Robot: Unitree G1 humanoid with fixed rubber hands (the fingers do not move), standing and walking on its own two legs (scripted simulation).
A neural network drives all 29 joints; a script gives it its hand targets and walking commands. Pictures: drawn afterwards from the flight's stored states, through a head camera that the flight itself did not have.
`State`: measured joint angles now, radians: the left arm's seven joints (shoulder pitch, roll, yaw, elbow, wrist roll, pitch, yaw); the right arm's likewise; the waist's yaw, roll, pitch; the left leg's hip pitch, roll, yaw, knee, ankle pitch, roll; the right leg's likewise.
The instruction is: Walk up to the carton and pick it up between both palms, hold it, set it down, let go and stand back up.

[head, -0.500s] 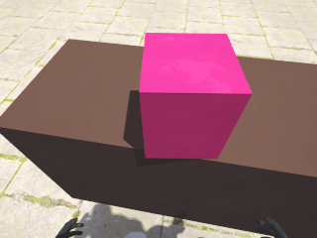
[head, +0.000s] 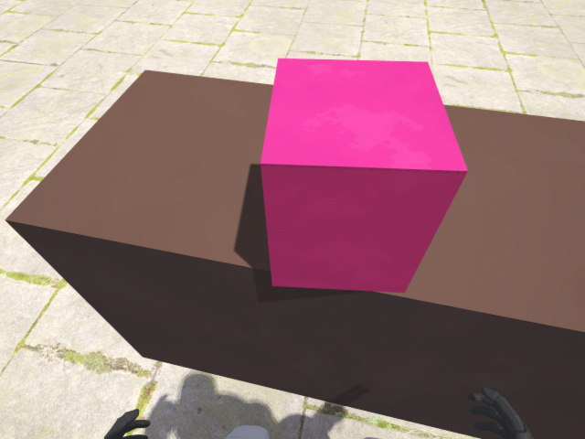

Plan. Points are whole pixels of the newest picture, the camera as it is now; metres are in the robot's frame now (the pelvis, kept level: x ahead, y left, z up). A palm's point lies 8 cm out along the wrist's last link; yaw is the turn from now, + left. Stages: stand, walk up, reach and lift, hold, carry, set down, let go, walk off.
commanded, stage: reach and lift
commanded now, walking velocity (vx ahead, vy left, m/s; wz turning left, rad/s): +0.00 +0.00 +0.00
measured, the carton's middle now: (344, 181) +0.42 -0.03 +0.11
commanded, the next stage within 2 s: none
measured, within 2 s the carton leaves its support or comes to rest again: neither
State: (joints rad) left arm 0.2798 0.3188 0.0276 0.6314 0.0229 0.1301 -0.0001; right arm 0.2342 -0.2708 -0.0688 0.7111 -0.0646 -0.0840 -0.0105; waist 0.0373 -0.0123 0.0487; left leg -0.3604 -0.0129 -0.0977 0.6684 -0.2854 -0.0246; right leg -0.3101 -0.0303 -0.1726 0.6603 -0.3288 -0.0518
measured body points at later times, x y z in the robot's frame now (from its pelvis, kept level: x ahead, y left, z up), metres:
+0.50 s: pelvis +0.02 +0.01 +0.03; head +0.02 +0.03 +0.47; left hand +0.20 +0.24 -0.05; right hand +0.19 -0.25 -0.03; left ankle +0.05 +0.14 -0.72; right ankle +0.02 -0.09 -0.72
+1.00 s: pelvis +0.05 +0.01 +0.03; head +0.03 +0.04 +0.48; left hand +0.24 +0.20 +0.01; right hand +0.19 -0.25 +0.02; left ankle +0.05 +0.14 -0.72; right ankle +0.02 -0.09 -0.72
